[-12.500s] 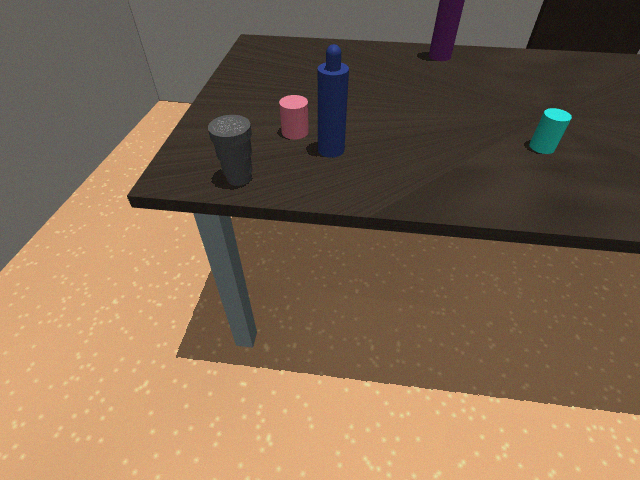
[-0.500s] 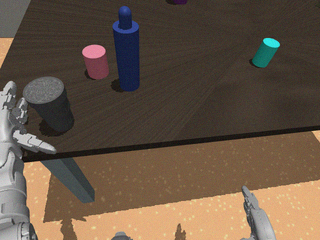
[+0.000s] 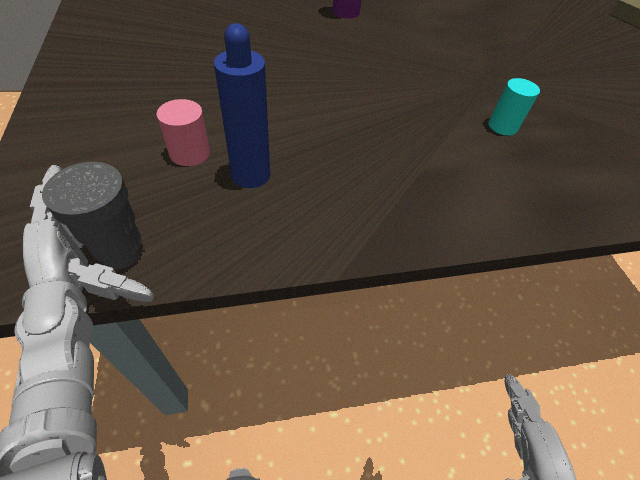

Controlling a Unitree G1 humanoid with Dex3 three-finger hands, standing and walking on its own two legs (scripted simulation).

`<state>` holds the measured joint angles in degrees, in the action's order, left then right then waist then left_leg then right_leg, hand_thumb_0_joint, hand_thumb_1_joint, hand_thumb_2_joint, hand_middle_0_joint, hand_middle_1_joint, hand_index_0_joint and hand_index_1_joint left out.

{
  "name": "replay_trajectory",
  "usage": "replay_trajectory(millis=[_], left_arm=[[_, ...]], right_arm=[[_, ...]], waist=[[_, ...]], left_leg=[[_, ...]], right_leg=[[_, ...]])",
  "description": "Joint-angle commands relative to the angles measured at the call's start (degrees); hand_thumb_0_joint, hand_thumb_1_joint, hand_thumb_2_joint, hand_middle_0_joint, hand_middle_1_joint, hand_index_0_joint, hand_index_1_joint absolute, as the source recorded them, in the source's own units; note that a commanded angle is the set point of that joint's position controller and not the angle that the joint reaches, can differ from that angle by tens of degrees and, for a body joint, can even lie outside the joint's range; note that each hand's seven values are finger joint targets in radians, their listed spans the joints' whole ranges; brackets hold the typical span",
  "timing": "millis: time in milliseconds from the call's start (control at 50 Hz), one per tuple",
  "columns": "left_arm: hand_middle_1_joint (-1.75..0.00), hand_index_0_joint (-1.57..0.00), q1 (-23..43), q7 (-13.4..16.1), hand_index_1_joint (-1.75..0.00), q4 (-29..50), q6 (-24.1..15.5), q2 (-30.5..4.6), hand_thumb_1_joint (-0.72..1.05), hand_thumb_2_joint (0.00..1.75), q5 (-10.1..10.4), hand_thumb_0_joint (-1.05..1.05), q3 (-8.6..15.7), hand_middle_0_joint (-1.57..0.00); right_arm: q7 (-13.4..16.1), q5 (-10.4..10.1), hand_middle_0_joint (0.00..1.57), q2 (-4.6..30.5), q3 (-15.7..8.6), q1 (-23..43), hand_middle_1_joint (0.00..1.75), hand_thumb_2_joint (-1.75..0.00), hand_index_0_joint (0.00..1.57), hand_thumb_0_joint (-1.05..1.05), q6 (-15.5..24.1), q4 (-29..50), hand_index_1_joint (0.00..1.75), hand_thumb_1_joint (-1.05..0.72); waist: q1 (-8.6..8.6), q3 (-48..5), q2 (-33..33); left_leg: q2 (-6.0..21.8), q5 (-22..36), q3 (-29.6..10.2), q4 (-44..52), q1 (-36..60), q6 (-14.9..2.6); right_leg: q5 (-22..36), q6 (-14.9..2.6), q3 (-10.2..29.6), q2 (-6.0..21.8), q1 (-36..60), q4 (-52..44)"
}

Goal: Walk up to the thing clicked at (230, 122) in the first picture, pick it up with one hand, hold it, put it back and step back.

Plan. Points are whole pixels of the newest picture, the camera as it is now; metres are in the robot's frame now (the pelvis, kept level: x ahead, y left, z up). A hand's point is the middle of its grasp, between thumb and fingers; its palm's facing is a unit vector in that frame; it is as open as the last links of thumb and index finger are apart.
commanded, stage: close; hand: left
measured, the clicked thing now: (104, 223) +0.44 +0.24 +0.08
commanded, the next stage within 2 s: settle in 0.72 s
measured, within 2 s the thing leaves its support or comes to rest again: leaves its support in 1.16 s
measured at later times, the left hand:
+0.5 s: hand (101, 222) +0.44 +0.25 +0.08, palm faces +0.26 -0.97 +0.02, open 12.0 cm
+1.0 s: hand (113, 221) +0.44 +0.23 +0.08, palm faces +0.24 -0.97 +0.01, open 9.9 cm
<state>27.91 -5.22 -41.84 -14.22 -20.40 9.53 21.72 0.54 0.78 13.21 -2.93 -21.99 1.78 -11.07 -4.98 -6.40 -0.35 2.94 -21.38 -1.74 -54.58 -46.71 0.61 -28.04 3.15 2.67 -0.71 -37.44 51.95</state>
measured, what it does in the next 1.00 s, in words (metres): stands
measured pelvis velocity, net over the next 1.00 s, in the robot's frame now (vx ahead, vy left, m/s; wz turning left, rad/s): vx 0.00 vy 0.00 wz -0.01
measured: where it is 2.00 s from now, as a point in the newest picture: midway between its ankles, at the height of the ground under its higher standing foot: outside the picture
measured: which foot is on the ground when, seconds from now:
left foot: down 0.00-1.00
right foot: down 0.00-1.00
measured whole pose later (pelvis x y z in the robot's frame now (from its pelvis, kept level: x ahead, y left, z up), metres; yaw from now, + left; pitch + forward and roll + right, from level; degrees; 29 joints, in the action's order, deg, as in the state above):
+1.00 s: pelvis +0.00 +0.00 +0.00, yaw +0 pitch +15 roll -3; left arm 33.3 -2.9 -45.1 -15.0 -21.8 7.7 21.6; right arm -1.3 0.9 12.9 -2.3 -23.2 -2.2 -7.8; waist -5.7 -6.4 -0.4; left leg 2.9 -21.7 -1.4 -55.8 -49.0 0.3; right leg -28.2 3.5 3.1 -0.7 -39.8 53.1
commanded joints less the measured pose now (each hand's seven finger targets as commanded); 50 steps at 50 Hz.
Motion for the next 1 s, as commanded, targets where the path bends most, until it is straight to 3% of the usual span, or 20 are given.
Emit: replay_trajectory(millis=[0, 40, 80, 100, 140, 200, 220, 280, 300, 360, 420, 500, 600, 640, 700, 780, 820, 880, 920, 980], left_arm=[[-0.23, -0.37, 19.97, 0.62, -0.22, 12.72, -4.48, -14.86, -0.61, 0.09, -0.27, 0.0, 2.98, -0.36], [-0.29, -0.43, 24.86, 1.38, -0.28, 15.76, -5.36, -17.99, -0.61, 0.13, -0.17, 0.0, 4.45, -0.41], [-0.34, -0.48, 26.14, 2.09, -0.34, 15.8, -5.31, -17.62, -0.59, 0.19, -0.06, 0.0, 4.29, -0.47], [-0.36, -0.5, 27.06, 2.25, -0.35, 16.34, -5.2, -17.94, -0.57, 0.2, -0.22, 0.0, 4.15, -0.49], [-0.41, -0.55, 27.06, 1.84, -0.4, 12.47, -4.67, -13.17, -0.53, 0.24, -0.84, 0.0, 0.35, -0.54], [-0.46, -0.62, 21.84, 0.75, -0.46, 0.07, -3.38, -10.49, -0.51, 0.28, -1.28, 0.0, -0.89, -0.61], [-0.48, -0.64, 25.01, 0.39, -0.47, 3.9, -3.94, -12.54, -0.52, 0.28, -1.05, 0.0, 0.37, -0.63], [-0.55, -0.71, 29.19, -0.31, -0.55, 4.92, -4.57, -18.48, -0.47, 0.35, -1.51, 0.0, 2.51, -0.7], [-0.57, -0.74, 28.65, -0.4, -0.56, 3.8, -4.55, -19.86, -0.44, 0.36, -1.56, 0.0, 3.46, -0.73], [-0.66, -0.82, 29.96, -0.33, -0.66, 5.82, -5.15, -21.0, -0.33, 0.46, -0.63, 0.0, 5.39, -0.81], [-0.75, -0.91, 31.22, 0.12, -0.75, 7.65, -5.16, -17.65, -0.25, 0.54, -0.35, 0.0, 3.02, -0.9], [-0.91, -1.06, 29.31, 0.42, -0.91, 4.25, -5.02, -12.58, -0.16, 0.69, -1.07, 0.0, -0.79, -1.05], [-1.07, -1.2, 26.51, 1.12, -1.06, 2.01, -5.36, -11.5, 0.01, 0.85, -1.27, 0.0, -0.44, -1.19], [-1.18, -1.29, 27.72, 1.16, -1.17, 2.31, -5.51, -11.05, 0.09, 0.96, -1.88, 0.0, -1.63, -1.28], [-1.34, -1.37, 28.18, 1.76, -1.35, 4.18, -5.19, -14.15, 0.21, 1.19, -2.24, 0.0, 0.1, -1.36], [-1.46, -1.43, 22.92, 1.6, -1.47, 3.5, -3.93, -12.25, 0.3, 1.35, -1.44, 0.0, 0.99, -1.42], [-1.41, -1.36, 21.24, 1.49, -1.43, 3.35, -3.71, -11.03, 0.4, 1.35, -1.63, 0.0, 0.53, -1.35], [-1.42, -1.35, 25.46, 2.2, -1.45, 7.79, -3.93, -13.42, 0.28, 1.34, -2.76, 0.0, 0.24, -1.36], [-1.42, -1.35, 25.69, 2.17, -1.45, 8.5, -4.11, -12.82, 0.23, 1.32, -2.13, 0.0, 0.22, -1.36], [-1.44, -1.37, 26.23, 2.47, -1.46, 11.96, -3.79, -14.43, 0.23, 1.32, -1.18, 0.0, 1.44, -1.37]], right_arm=[[0.02, -0.53, 0.05, 7.16, -2.9, 0.02, 0.05, -0.05, 0.05, 0.0, 2.3, 13.34, 0.05, 0.52], [0.25, -0.44, 0.05, 8.4, -4.43, 1.26, 0.05, -0.05, 0.05, 0.0, 2.0, 13.47, 0.05, 0.52], [0.71, -0.29, 0.05, 9.91, -6.67, 0.54, 0.05, -0.05, 0.05, 0.0, 1.8, 12.66, 0.05, 0.51], [0.8, -0.27, 0.05, 9.87, -6.45, 0.87, 0.05, -0.05, 0.05, 0.0, 1.76, 12.31, 0.05, 0.52], [0.64, -0.23, 0.05, 7.59, -4.46, -0.16, 0.05, -0.05, 0.05, 0.0, 1.87, 10.9, 0.05, 0.52], [0.23, -0.56, 0.05, 6.09, -2.51, -0.27, 0.05, -0.05, 0.05, 0.0, 1.85, 9.26, 0.05, 0.51], [0.09, -0.69, 0.05, 6.64, -2.17, 3.03, 0.05, -0.05, 0.05, 0.0, 2.34, 13.46, 0.05, 0.52], [-0.32, -0.45, 0.05, 6.88, -2.07, -0.42, 0.05, -0.05, 0.05, 0.0, 1.6, 12.59, 0.05, 0.52], [-0.25, -0.42, 0.05, 8.48, -3.9, -2.27, 0.05, -0.04, 0.05, 0.0, 1.4, 11.24, 0.05, 0.52], [-0.47, -0.25, 0.05, 9.49, -5.14, -2.24, 0.05, -0.05, 0.05, 0.0, 1.58, 10.66, 0.05, 0.52], [-0.54, -0.38, 0.05, 8.9, -4.82, 0.3, 0.05, -0.05, 0.05, 0.0, 1.79, 13.6, 0.05, 0.51], [-0.23, -0.27, 0.05, 7.44, -3.32, 2.94, 0.05, -0.05, 0.05, 0.0, 2.12, 13.16, 0.05, 0.51], [-0.47, 0.02, 0.05, 8.71, -4.53, -0.52, 0.05, -0.05, 0.05, 0.0, 1.37, 12.33, 0.05, 0.52], [-0.82, -0.02, 0.05, 7.28, -3.14, -1.08, 0.05, -0.05, 0.05, 0.0, 1.17, 12.31, 0.05, 0.52], [-0.82, -0.09, 0.05, 8.16, -4.11, -4.04, 0.05, -0.05, 0.05, 0.0, 0.68, 11.85, 0.05, 0.53], [-1.51, -0.18, 0.05, 7.87, -3.69, -5.23, 0.05, -0.05, 0.05, 0.0, 0.08, 10.8, 0.05, 0.53], [-1.83, -0.08, 0.05, 8.01, -3.89, -3.24, 0.05, -0.06, 0.05, 0.0, -0.03, 10.48, 0.05, 0.53], [-1.61, -0.26, 0.05, 8.91, -5.04, 2.62, 0.05, -0.06, 0.05, 0.0, -0.18, 15.99, 0.05, 0.52], [-1.49, -0.35, 0.05, 7.0, -2.91, 2.24, 0.05, -0.06, 0.05, 0.0, -0.57, 14.48, 0.05, 0.53], [-0.73, -0.59, 0.05, 8.74, -4.52, 1.44, 0.05, -0.06, 0.05, 0.0, -0.78, 15.56, 0.05, 0.52]], waist=[[0.32, -21.31, -2.9], [0.72, -22.29, -5.09], [-0.1, -22.93, -5.85], [-0.18, -22.36, -5.69], [-1.18, -19.85, -6.02], [-1.85, -13.22, -2.07], [-1.63, -15.61, -1.78], [-1.45, -19.81, -4.35], [-1.33, -18.97, -3.78], [-1.01, -21.55, -6.46], [-0.92, -25.06, -7.1], [-1.51, -23.64, -5.17], [-1.94, -20.46, -4.59], [-2.16, -18.68, -5.1], [-2.46, -20.18, -5.22], [-1.58, -19.88, -5.19], [-0.76, -18.49, -5.76], [-0.29, -22.18, -6.23], [0.78, -21.13, -7.06], [0.37, -24.93, -4.87]], left_leg=[[-0.13, 14.2, 0.69, 6.83, 21.77, -1.47], [-0.51, 13.81, 1.09, 6.73, 22.11, -1.29], [-0.59, 14.22, 1.34, 6.47, 23.17, -1.55], [-0.78, 13.87, 1.57, 6.55, 22.68, -1.58], [-0.48, 11.38, 1.27, 7.32, 22.99, -1.45], [-0.49, 6.46, 1.33, 7.86, 18.23, -1.62], [-0.51, 6.63, 1.26, 7.79, 17.93, -1.55], [-0.86, 9.25, 1.8, 6.55, 18.7, -1.71], [-1.02, 8.7, 1.92, 6.72, 18.69, -1.68], [-0.59, 11.44, 1.33, 6.43, 21.42, -1.48], [-0.17, 13.92, 0.72, 6.43, 24.23, -1.29], [0.1, 14.4, 0.63, 5.95, 22.87, -1.43], [0.39, 12.05, 0.05, 6.58, 21.15, -1.02], [0.18, 8.61, 0.27, 7.21, 20.17, -0.91], [-0.1, 10.12, 0.81, 6.71, 20.93, -1.16], [-0.05, 14.65, 0.83, 5.51, 20.7, -1.44], [0.37, 12.63, 0.0, 6.33, 20.0, -0.96], [0.15, 10.94, 0.19, 6.84, 20.81, -0.74], [-0.05, 10.18, 0.48, 7.2, 19.78, -0.62], [-0.1, 12.43, 0.65, 7.03, 22.06, -1.08]], right_leg=[[17.56, -2.74, -3.86, -1.41, 1.09, -6.36], [17.52, -2.72, -3.32, -1.16, 1.51, -6.29], [18.39, -2.54, -2.8, -1.0, 1.28, -6.5], [18.48, -2.49, -2.63, -1.02, 1.05, -6.9], [15.76, -2.73, -2.89, -1.21, -1.33, -7.13], [11.51, -2.63, -2.91, -1.24, -3.82, -8.14], [12.1, -2.65, -2.89, -1.25, -3.04, -8.06], [14.49, -2.64, -2.65, -0.83, -1.61, -7.52], [14.2, -2.6, -2.62, -0.84, -1.49, -7.67], [15.61, -2.8, -3.15, -1.16, -2.06, -6.73], [16.65, -2.97, -3.71, -1.47, -1.45, -6.23], [17.27, -2.9, -3.8, -1.63, -2.37, -5.96], [14.76, -3.3, -4.42, -1.85, -4.66, -5.4], [12.42, -3.36, -4.31, -1.78, -5.56, -5.59], [14.35, -2.93, -3.97, -1.5, -4.54, -5.96], [17.52, -2.83, -4.0, -1.54, -4.79, -5.26], [14.51, -3.39, -4.53, -1.69, -5.72, -4.75], [13.62, -3.46, -4.13, -1.46, -2.78, -4.96], [13.12, -3.59, -3.99, -1.42, -2.01, -5.08], [15.73, -3.14, -3.86, -1.62, 0.42, -5.58]])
